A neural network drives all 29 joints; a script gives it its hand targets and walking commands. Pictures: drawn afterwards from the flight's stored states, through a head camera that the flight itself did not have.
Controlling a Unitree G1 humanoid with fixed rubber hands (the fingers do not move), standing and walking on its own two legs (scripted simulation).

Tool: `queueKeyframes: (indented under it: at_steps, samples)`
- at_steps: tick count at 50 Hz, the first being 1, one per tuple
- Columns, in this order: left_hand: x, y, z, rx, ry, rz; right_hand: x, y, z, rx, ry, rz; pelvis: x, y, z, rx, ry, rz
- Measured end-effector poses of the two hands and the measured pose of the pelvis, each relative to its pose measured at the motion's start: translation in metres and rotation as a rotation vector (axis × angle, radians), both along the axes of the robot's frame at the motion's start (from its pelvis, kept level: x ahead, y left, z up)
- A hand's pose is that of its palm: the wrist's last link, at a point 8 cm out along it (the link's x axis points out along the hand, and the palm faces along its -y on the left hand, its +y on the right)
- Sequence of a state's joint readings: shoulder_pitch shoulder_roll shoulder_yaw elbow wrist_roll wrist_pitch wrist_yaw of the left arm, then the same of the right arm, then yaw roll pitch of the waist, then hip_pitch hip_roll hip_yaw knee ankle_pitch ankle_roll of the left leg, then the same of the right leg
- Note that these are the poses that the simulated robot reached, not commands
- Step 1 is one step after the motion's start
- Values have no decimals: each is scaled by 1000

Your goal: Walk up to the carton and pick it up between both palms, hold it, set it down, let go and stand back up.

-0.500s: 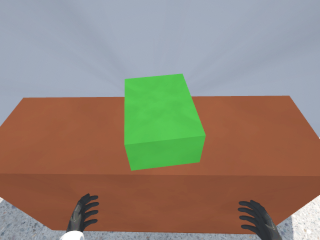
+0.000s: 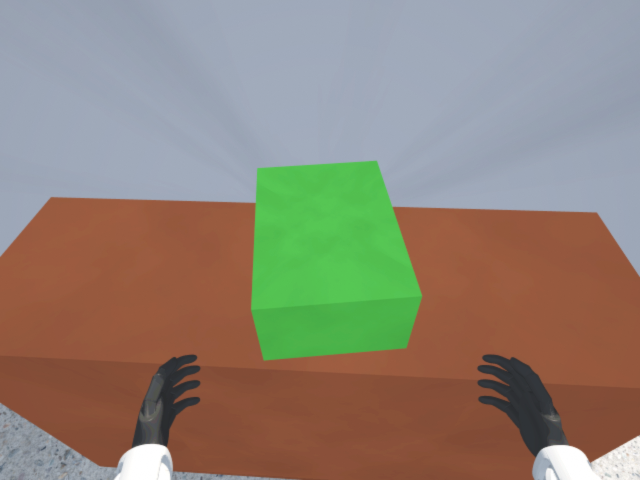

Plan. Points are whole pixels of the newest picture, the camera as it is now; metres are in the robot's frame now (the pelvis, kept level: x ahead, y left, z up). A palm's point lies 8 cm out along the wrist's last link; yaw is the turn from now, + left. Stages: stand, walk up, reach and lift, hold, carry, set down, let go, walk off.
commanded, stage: reach and lift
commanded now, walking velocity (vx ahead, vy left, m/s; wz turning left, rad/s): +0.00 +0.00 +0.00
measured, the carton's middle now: (325, 250) +0.49 +0.03 -0.02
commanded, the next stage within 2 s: none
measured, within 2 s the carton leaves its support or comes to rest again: neither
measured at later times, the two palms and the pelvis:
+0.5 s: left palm (163, 363) +0.25 +0.22 +0.04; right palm (530, 362) +0.26 -0.22 +0.04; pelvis -0.01 +0.01 +0.00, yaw -1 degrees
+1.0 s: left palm (171, 279) +0.33 +0.22 +0.10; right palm (513, 265) +0.37 -0.22 +0.09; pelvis -0.02 +0.00 +0.00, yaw +0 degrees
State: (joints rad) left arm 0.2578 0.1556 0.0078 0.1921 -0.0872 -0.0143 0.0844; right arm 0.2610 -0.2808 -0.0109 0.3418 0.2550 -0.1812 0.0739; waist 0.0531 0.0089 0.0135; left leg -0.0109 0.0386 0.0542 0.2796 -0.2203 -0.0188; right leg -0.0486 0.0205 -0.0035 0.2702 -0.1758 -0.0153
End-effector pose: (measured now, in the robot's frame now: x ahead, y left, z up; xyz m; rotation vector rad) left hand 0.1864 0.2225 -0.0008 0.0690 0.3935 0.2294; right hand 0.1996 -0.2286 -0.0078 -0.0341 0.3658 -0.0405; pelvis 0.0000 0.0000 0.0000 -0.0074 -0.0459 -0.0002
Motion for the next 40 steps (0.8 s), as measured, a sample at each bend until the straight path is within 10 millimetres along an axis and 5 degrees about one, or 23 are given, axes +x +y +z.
queueKeyframes:
  at_steps: [17,40]
  samples:
    - [29,-3,25,-18,-137,-1,28,7,25,22,-109,10,-3,6,0,1,0,-5]
    - [105,-7,75,-26,-131,-13,116,1,77,21,-145,54,-19,1,0,7,59,-4]
